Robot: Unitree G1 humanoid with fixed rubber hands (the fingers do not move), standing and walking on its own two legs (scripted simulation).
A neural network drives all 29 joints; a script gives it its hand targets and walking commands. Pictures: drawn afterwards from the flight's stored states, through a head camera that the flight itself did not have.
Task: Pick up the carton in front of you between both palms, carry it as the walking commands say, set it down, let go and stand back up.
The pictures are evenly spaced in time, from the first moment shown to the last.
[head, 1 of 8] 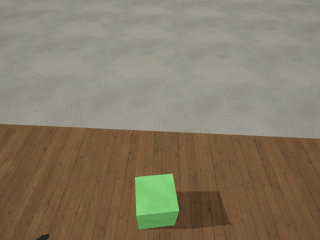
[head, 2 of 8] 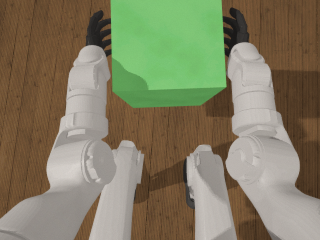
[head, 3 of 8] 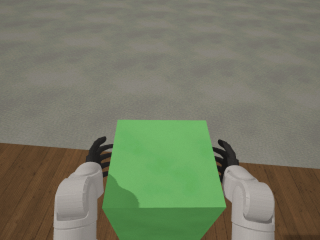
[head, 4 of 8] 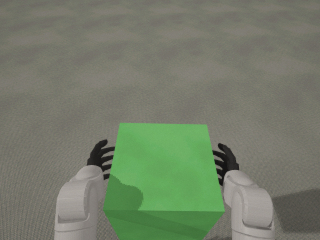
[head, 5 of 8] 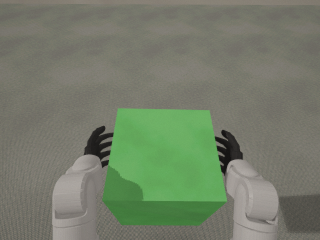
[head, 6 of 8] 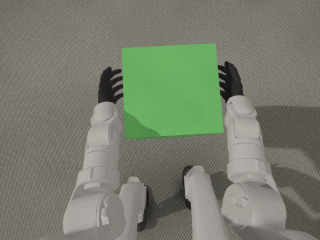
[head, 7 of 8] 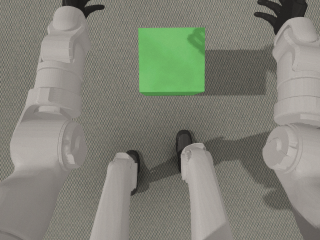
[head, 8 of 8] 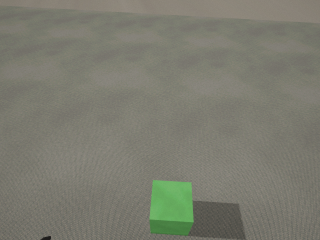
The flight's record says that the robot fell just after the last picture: no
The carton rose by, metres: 0.69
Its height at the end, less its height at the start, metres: -0.11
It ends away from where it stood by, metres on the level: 4.55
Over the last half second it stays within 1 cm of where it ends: yes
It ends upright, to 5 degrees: yes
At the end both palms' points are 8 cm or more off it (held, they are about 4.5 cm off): yes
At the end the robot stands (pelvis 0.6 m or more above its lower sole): yes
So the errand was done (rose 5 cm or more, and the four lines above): yes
